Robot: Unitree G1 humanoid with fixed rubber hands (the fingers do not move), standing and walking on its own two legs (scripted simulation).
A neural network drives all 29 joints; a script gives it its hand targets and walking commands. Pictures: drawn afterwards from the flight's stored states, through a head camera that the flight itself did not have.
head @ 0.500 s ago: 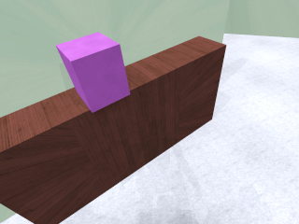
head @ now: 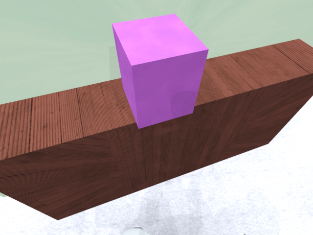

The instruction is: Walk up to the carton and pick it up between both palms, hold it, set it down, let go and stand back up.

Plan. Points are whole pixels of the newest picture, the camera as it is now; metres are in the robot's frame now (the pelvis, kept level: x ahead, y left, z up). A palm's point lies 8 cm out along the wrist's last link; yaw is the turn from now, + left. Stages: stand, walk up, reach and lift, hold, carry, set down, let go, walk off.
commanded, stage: walk up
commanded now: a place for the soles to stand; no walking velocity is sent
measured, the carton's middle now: (156, 72) +0.58 +0.02 +0.07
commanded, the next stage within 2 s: none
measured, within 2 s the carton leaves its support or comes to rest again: neither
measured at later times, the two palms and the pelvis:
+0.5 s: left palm (85, 230) +0.17 +0.21 -0.11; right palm (265, 230) +0.16 -0.27 -0.13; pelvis +0.09 -0.02 +0.01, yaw +5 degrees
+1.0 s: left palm out of the picture +0.10 +0.25 -0.11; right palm (242, 223) +0.18 -0.20 -0.11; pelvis +0.08 +0.01 +0.02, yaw +2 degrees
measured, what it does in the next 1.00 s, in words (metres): steps on the spot: right foot, then left foot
